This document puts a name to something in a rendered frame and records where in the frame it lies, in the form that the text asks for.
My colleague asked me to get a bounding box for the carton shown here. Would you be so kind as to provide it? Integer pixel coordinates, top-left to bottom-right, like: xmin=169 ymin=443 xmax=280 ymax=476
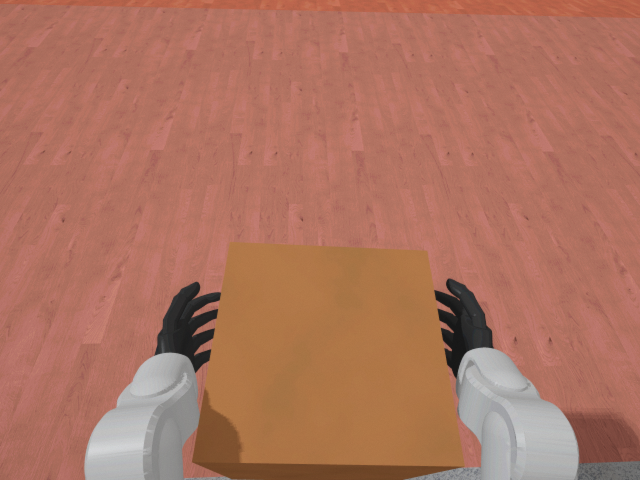
xmin=192 ymin=242 xmax=465 ymax=480

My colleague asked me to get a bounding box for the right robot forearm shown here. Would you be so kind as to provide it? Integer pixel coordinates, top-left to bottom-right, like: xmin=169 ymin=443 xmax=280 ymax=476
xmin=456 ymin=348 xmax=579 ymax=480

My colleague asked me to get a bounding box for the right robot hand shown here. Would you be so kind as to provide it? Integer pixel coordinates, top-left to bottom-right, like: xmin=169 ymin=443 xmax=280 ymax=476
xmin=434 ymin=278 xmax=494 ymax=379

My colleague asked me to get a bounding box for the left robot forearm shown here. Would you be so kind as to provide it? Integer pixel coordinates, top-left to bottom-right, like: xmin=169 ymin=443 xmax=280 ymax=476
xmin=84 ymin=353 xmax=200 ymax=480

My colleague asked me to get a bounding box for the left robot hand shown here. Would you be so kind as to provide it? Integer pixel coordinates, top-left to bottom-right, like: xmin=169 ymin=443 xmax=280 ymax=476
xmin=154 ymin=282 xmax=221 ymax=373

